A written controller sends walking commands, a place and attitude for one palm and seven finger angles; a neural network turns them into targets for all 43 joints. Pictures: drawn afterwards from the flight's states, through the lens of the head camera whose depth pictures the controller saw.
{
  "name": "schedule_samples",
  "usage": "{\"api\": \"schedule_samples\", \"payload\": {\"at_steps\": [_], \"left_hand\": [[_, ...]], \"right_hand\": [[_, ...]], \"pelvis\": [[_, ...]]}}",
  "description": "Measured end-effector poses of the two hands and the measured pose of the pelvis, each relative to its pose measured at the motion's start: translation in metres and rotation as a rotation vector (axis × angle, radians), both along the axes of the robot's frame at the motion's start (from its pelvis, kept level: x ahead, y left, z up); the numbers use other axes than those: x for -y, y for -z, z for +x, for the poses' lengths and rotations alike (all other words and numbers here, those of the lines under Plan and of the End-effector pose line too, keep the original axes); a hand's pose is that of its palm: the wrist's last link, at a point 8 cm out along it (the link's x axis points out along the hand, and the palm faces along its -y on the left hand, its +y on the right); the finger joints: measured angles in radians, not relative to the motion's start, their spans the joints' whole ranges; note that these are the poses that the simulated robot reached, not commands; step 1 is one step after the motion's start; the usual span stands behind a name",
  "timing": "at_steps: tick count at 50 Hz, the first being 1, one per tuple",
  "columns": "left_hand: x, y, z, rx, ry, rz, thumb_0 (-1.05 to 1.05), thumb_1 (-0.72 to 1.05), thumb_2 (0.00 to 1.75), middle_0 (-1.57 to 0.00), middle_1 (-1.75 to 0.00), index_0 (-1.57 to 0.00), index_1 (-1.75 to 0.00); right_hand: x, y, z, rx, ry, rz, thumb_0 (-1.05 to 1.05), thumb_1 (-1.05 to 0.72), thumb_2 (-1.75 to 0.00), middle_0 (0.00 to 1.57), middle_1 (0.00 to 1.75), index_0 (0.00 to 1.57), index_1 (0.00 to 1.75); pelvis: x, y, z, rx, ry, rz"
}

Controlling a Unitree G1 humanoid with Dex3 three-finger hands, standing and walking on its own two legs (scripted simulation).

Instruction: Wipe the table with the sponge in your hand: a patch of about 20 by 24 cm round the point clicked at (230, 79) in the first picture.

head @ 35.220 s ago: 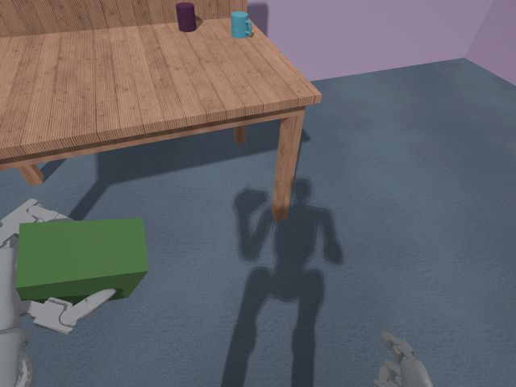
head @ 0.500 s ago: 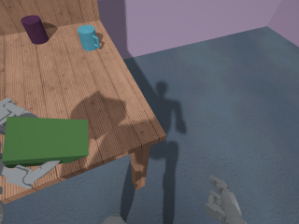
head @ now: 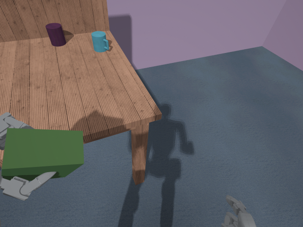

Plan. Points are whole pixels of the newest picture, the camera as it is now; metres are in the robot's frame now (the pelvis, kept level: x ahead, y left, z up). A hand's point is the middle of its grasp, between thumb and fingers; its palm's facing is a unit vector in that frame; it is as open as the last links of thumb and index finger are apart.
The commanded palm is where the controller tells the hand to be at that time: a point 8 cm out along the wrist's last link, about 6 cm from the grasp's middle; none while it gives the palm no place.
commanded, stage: stop stepping back and stand still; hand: left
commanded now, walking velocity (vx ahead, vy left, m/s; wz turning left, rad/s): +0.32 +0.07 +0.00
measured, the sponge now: (52, 157) +0.22 +0.21 +0.15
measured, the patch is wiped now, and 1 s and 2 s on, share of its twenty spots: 1.00 1.00 1.00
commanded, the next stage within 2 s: stand and wait in 0.76 s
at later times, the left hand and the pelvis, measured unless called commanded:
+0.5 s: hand (25, 201) +0.13 +0.21 +0.17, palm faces +0.41 -0.82 -0.40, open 9.9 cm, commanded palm +0.08 +0.24 +0.19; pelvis -0.07 -0.04 +0.01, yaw +0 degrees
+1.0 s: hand (32, 195) +0.14 +0.20 +0.17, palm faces +0.41 -0.84 -0.37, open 9.9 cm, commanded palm +0.09 +0.24 +0.19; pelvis -0.06 -0.04 +0.01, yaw +2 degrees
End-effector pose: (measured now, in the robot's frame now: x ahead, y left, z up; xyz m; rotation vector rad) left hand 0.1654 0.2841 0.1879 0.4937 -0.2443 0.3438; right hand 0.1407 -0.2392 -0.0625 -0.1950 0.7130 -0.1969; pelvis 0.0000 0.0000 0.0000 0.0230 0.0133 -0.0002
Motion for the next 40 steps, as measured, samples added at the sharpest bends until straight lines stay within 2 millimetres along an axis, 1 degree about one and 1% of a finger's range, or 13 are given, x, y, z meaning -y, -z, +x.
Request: {"api": "schedule_samples", "payload": {"at_steps": [4, 6, 8, 11, 16, 20, 22, 24, 26, 28, 31, 35, 40], "left_hand": [[0.008, 0.006, -0.021, 0.035, -0.042, -0.035, -0.01, -0.49, 1.05, -0.75, -1.36, -0.76, -1.36], [0.014, 0.008, -0.029, 0.045, -0.031, -0.084, -0.01, -0.49, 1.05, -0.75, -1.36, -0.76, -1.36], [0.021, 0.008, -0.037, 0.048, -0.003, -0.118, -0.01, -0.49, 1.05, -0.75, -1.36, -0.76, -1.36], [0.027, 0.006, -0.048, 0.042, 0.034, -0.115, -0.01, -0.49, 1.05, -0.75, -1.36, -0.76, -1.36], [0.025, 0.0, -0.064, 0.047, 0.047, -0.036, -0.01, -0.49, 1.05, -0.75, -1.36, -0.76, -1.36], [0.021, -0.003, -0.069, 0.013, -0.007, -0.01, -0.01, -0.49, 1.06, -0.75, -1.36, -0.76, -1.36], [0.025, -0.003, -0.072, 0.001, -0.031, -0.027, -0.01, -0.49, 1.06, -0.75, -1.36, -0.76, -1.36], [0.033, -0.002, -0.075, -0.006, -0.044, -0.036, -0.01, -0.49, 1.06, -0.75, -1.36, -0.76, -1.36], [0.045, 0.0, -0.076, 0.002, -0.043, -0.025, -0.01, -0.49, 1.06, -0.75, -1.36, -0.76, -1.36], [0.057, 0.003, -0.076, 0.007, -0.028, -0.048, -0.01, -0.49, 1.06, -0.75, -1.36, -0.76, -1.36], [0.069, 0.001, -0.078, 0.016, 0.0, -0.091, -0.01, -0.49, 1.06, -0.75, -1.36, -0.76, -1.36], [0.071, -0.006, -0.079, 0.018, 0.003, -0.069, -0.01, -0.49, 1.06, -0.75, -1.36, -0.76, -1.36], [0.061, -0.005, -0.077, 0.012, -0.014, -0.037, -0.01, -0.49, 1.06, -0.75, -1.36, -0.76, -1.36]], "right_hand": [[-0.001, 0.025, -0.024, -0.051, -0.06, 0.031, 0.01, -0.9, -0.9, 0.2, 0.3, 0.2, 0.3], [0.0, 0.031, -0.036, -0.095, -0.07, 0.038, 0.01, -0.9, -0.9, 0.2, 0.3, 0.2, 0.3], [0.001, 0.028, -0.048, -0.121, -0.068, 0.038, 0.01, -0.9, -0.9, 0.2, 0.3, 0.2, 0.3], [0.001, 0.017, -0.061, -0.112, -0.051, 0.028, 0.01, -0.9, -0.9, 0.2, 0.3, 0.2, 0.3], [0.005, 0.005, -0.073, -0.019, -0.025, 0.002, 0.01, -0.9, -0.9, 0.2, 0.3, 0.2, 0.3], [0.009, 0.003, -0.083, 0.007, -0.022, 0.048, 0.01, -0.9, -0.9, 0.2, 0.3, 0.2, 0.3], [0.012, 0.005, -0.087, -0.006, -0.033, 0.057, 0.01, -0.9, -0.9, 0.2, 0.3, 0.2, 0.3], [0.017, 0.01, -0.088, -0.017, -0.048, 0.06, 0.01, -0.9, -0.9, 0.2, 0.3, 0.2, 0.3], [0.025, 0.018, -0.086, -0.022, -0.067, 0.057, 0.01, -0.9, -0.9, 0.2, 0.3, 0.2, 0.3], [0.034, 0.026, -0.084, -0.05, -0.076, 0.047, 0.01, -0.9, -0.9, 0.2, 0.3, 0.2, 0.3], [0.046, 0.023, -0.082, -0.095, -0.068, 0.032, 0.01, -0.9, -0.9, 0.2, 0.3, 0.2, 0.3], [0.057, 0.008, -0.075, -0.078, -0.047, 0.007, 0.01, -0.9, -0.9, 0.2, 0.3, 0.2, 0.3], [0.063, 0.0, -0.057, -0.02, -0.045, -0.031, 0.01, -0.9, -0.9, 0.2, 0.29, 0.2, 0.3]], "pelvis": [[0.009, 0.009, -0.02, 0.04, -0.027, -0.036], [0.011, 0.007, -0.031, 0.047, -0.038, -0.042], [0.013, 0.003, -0.04, 0.04, -0.032, -0.035], [0.016, -0.003, -0.051, 0.018, -0.022, -0.023], [0.017, 0.0, -0.071, 0.023, 0.004, -0.023], [0.025, -0.007, -0.075, 0.029, -0.003, -0.008], [0.03, -0.009, -0.075, 0.029, -0.005, -0.013], [0.037, -0.009, -0.074, 0.033, -0.006, -0.016], [0.045, -0.002, -0.075, 0.038, -0.01, -0.016], [0.05, 0.0, -0.079, 0.048, -0.026, -0.041], [0.055, -0.005, -0.079, 0.047, -0.035, -0.038], [0.06, -0.012, -0.076, 0.039, -0.029, -0.011], [0.055, -0.008, -0.073, 0.041, -0.036, -0.026]]}}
